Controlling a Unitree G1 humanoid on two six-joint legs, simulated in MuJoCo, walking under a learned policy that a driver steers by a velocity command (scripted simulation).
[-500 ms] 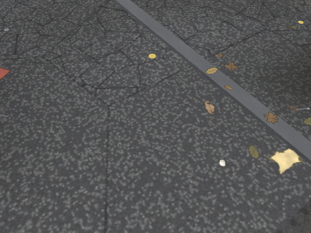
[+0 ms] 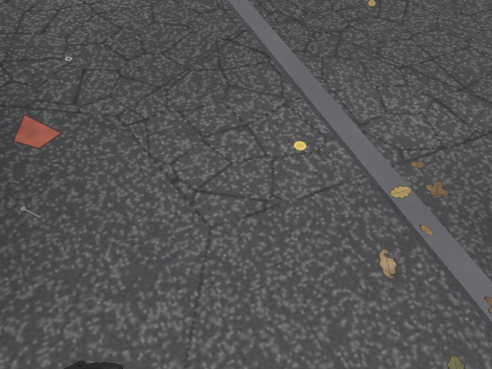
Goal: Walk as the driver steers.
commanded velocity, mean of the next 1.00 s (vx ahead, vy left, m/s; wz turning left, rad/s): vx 0.50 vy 0.00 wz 0.11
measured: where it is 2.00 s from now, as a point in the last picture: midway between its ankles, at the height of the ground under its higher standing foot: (214, 180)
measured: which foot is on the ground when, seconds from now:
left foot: down 0.00-0.12, up 0.14-0.64, down 0.66-1.00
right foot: up 0.00-0.10, down 0.12-0.68, up 0.70-1.00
